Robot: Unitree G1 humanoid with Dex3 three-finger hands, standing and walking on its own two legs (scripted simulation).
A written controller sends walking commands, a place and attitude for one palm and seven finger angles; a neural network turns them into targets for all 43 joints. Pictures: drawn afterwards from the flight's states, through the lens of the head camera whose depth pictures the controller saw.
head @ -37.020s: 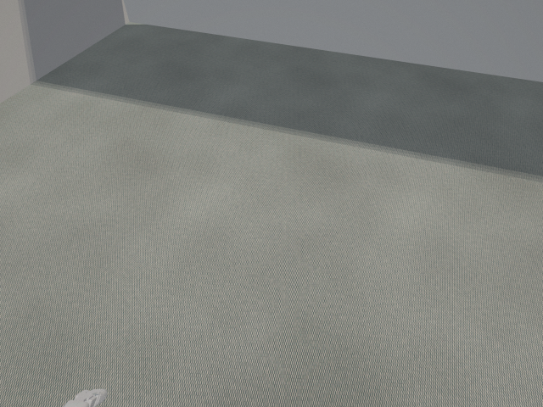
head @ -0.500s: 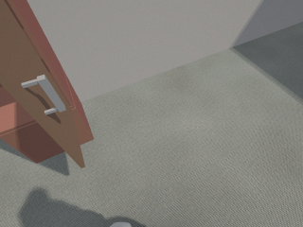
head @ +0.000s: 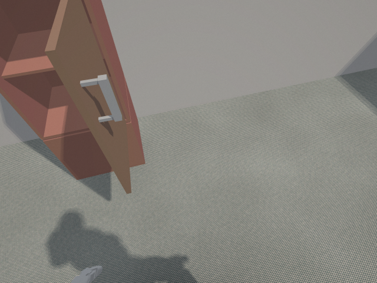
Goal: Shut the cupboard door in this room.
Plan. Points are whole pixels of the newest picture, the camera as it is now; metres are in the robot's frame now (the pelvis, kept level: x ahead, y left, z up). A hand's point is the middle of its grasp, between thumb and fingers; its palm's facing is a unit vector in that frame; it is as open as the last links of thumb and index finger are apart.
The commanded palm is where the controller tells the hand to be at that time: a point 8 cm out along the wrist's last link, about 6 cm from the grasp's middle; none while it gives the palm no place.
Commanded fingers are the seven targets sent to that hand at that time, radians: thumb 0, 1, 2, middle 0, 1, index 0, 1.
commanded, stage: turn or walk to find it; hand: left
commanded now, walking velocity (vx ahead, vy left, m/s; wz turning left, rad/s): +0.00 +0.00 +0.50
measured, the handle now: (102, 101) +0.51 +0.24 +0.09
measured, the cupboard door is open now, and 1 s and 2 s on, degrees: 88 88 88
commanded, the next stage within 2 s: stand and wait in 0.22 s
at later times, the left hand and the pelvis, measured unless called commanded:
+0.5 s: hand out of the picture -0.04 +0.23 -0.17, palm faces +0.25 -0.94 -0.24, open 7.4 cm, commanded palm none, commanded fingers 0.00 0.90 0.90 -0.20 -0.30 -0.20 -0.30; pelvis +0.00 +0.02 +0.01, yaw +11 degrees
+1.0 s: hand out of the picture +0.00 +0.18 -0.16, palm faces +0.21 -0.95 -0.21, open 7.3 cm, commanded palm none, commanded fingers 0.00 0.90 0.90 -0.20 -0.30 -0.20 -0.30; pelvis +0.01 +0.00 +0.01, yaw +11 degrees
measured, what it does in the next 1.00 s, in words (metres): steps on the spot: left foot, then right foot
